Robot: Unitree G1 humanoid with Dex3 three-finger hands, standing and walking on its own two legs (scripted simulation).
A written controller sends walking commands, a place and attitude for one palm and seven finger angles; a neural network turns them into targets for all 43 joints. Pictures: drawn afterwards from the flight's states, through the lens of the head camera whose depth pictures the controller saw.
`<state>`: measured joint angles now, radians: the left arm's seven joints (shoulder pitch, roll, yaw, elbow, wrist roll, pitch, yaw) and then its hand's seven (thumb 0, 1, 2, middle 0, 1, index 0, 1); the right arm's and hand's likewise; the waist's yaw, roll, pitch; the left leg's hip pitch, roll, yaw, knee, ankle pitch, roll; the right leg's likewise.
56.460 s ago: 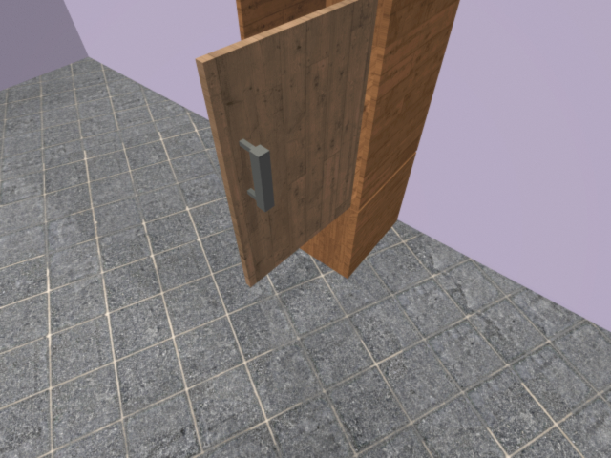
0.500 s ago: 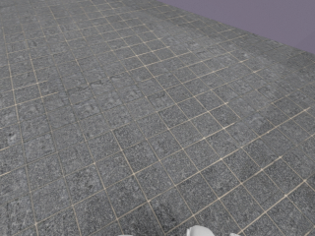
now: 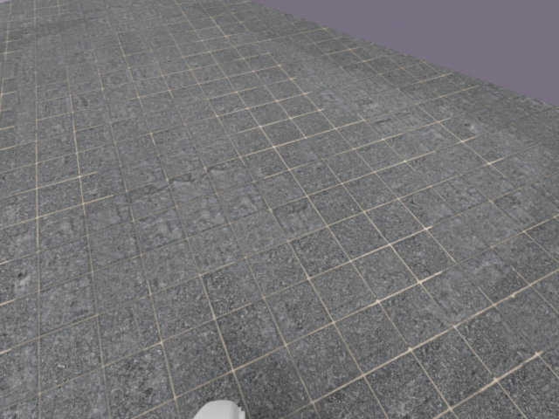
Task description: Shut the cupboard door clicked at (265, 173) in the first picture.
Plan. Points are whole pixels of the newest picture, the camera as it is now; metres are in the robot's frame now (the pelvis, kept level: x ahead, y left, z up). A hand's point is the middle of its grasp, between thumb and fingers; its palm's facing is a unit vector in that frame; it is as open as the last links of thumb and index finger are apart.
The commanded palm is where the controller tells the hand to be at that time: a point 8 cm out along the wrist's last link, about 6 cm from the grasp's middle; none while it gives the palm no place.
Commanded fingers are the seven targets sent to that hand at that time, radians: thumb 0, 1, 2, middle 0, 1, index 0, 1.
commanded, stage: turn to face it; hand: left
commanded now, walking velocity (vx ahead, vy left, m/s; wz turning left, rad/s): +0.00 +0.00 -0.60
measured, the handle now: out of the picture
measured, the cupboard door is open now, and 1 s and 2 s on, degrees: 17 17 17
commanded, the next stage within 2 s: none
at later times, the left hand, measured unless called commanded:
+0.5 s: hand (174, 396) +0.18 +0.19 -0.17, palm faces -0.17 -0.95 -0.26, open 7.4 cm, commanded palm none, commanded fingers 0.00 0.90 0.90 -0.20 -0.30 -0.20 -0.30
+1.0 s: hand (214, 328) +0.30 +0.14 -0.18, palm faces -0.49 -0.85 -0.20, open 7.4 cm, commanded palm none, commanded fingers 0.00 0.90 0.90 -0.20 -0.30 -0.20 -0.30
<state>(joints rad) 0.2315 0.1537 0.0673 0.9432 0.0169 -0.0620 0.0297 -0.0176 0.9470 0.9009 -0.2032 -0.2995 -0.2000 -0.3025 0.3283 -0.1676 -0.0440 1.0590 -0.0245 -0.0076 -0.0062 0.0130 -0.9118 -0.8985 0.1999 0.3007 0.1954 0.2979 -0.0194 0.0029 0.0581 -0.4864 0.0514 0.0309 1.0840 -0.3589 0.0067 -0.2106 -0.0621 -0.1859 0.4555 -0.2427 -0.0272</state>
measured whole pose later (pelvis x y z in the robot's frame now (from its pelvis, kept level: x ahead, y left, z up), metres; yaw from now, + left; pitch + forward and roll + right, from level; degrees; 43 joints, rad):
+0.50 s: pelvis +0.08 +0.00 -0.02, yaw -17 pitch -1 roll +0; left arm 0.25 0.20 0.10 0.92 0.03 0.06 -0.02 0.00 0.91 0.90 -0.20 -0.30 -0.19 -0.30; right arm 0.14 -0.19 -0.04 0.94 -0.03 0.03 -0.02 0.00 -0.91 -0.90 0.21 0.30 0.20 0.30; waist 0.03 0.04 0.06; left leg -0.26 0.17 0.27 0.64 -0.33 -0.02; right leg -0.35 -0.04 -0.10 0.71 -0.32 0.02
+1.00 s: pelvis +0.12 +0.01 -0.01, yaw -33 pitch +2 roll -1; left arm 0.17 0.26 0.09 0.89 0.02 0.08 -0.02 0.01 0.90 0.90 -0.20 -0.30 -0.20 -0.30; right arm 0.18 -0.19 -0.01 0.88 -0.03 0.01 -0.03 0.01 -0.91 -0.90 0.20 0.30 0.20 0.30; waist 0.01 -0.06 0.07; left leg -0.27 0.06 0.07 0.55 -0.31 0.00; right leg -0.48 0.05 0.05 0.97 -0.48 0.02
